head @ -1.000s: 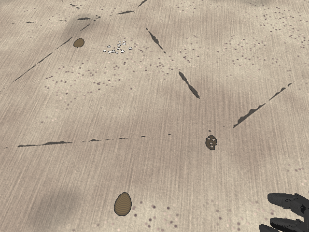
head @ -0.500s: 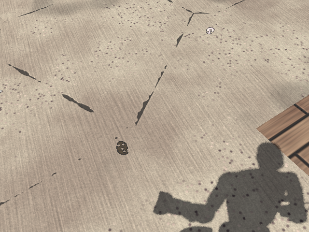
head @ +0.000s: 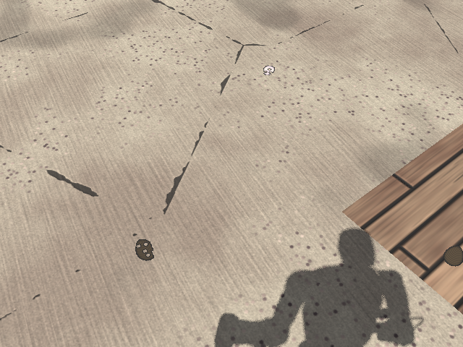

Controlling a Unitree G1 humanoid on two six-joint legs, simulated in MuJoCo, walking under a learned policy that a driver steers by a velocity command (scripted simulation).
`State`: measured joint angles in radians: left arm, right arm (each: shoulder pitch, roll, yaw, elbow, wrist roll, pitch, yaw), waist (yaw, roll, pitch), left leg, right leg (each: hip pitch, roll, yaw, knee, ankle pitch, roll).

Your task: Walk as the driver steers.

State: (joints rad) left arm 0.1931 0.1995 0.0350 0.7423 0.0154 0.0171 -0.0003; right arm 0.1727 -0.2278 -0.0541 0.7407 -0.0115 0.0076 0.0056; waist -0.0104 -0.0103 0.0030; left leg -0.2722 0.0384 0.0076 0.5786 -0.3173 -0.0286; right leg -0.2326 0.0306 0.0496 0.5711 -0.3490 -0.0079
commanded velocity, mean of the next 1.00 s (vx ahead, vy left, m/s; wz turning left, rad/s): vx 0.76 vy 0.00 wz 0.59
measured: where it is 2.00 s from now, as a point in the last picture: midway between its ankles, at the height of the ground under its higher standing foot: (33, 158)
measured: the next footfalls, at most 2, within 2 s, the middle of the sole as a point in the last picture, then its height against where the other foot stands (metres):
left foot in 0.64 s outside the picture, level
right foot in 1.08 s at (163, 230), level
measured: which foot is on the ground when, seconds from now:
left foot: down 0.00-0.24, up 0.26-0.62, down 0.64-1.00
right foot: down 0.00-0.64, up 0.66-1.00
